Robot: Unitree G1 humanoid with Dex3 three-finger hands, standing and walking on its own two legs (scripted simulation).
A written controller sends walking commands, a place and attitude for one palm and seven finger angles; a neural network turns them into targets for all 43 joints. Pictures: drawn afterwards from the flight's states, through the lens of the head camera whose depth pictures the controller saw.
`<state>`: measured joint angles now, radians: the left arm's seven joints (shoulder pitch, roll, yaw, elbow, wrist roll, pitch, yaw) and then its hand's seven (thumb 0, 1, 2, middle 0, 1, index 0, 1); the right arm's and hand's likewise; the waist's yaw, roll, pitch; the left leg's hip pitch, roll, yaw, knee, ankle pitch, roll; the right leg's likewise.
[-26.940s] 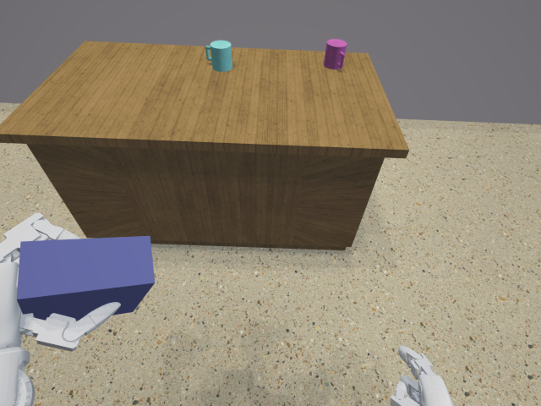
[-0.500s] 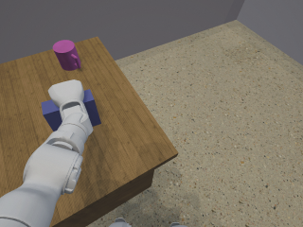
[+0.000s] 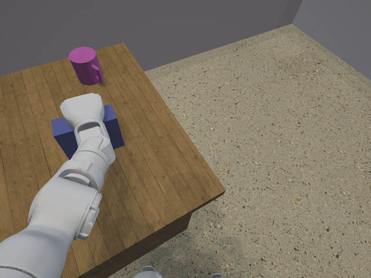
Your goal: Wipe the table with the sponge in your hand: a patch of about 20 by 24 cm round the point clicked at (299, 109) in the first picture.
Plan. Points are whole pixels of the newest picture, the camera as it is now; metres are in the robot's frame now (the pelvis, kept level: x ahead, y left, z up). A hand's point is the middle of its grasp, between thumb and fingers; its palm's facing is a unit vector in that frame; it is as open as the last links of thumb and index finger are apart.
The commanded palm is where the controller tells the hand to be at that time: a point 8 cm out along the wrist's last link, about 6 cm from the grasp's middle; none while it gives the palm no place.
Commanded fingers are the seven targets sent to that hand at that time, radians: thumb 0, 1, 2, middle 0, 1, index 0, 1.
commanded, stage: wipe back along the third lane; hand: left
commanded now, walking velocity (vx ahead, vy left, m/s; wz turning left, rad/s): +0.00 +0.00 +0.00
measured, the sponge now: (93, 138) +0.46 +0.23 -0.03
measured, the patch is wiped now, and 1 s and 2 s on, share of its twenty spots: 0.95 0.95 0.95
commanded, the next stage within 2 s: none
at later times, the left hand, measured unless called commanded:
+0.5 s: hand (98, 142) +0.42 +0.20 +0.01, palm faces -0.09 -0.02 -1.00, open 9.4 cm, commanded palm +0.38 +0.17 +0.04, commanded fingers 0.00 0.10 1.30 -1.20 -1.60 -1.20 -1.60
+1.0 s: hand (107, 158) +0.37 +0.17 +0.01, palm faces -0.10 -0.02 -0.99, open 9.4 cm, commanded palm +0.34 +0.14 +0.05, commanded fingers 0.00 0.10 1.30 -1.20 -1.60 -1.20 -1.60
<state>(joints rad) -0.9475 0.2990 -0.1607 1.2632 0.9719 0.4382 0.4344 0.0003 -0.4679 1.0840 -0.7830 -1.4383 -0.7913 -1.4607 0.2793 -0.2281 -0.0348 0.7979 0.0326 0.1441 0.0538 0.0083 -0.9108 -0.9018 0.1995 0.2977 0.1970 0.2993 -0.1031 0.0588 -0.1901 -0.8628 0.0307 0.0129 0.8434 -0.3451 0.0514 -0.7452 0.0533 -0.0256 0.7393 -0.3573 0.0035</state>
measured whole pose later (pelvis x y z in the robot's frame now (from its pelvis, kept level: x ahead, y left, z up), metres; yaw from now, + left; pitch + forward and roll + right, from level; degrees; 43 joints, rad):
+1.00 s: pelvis +0.02 -0.03 +0.03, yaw +3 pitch +10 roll -1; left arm -0.53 0.12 -0.32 0.92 0.97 0.50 0.43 -0.01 -0.44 1.08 -0.75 -1.47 -0.76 -1.49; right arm 0.11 -0.23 -0.03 0.75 0.06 0.25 0.04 0.01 -0.91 -0.90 0.20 0.30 0.20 0.30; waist 0.01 0.05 -0.16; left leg -0.53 0.01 -0.01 0.65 -0.30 0.01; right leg -0.43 0.04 -0.04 0.60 -0.35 -0.04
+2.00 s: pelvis +0.01 -0.04 +0.02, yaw +3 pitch +7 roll -1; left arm -0.36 0.09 -0.41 0.73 0.99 0.54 0.41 0.01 -0.44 1.08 -0.75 -1.47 -0.76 -1.49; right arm 0.06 -0.23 -0.03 0.72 0.07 0.26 0.05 0.01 -0.91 -0.90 0.20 0.30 0.19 0.30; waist 0.05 0.06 -0.15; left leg -0.49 0.01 -0.01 0.66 -0.30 -0.01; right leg -0.40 0.04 -0.05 0.64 -0.36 -0.06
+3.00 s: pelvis +0.01 -0.05 +0.03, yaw +3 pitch +4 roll +0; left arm -0.12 0.23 -0.23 0.49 1.00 0.41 0.30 0.00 -0.46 1.08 -0.79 -1.42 -0.80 -1.44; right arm 0.05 -0.25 -0.03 0.68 0.08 0.20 -0.01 0.01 -0.91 -0.90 0.20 0.30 0.20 0.30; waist 0.06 0.06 -0.12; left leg -0.39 0.02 0.00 0.60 -0.28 -0.01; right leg -0.31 0.05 -0.03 0.59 -0.35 -0.06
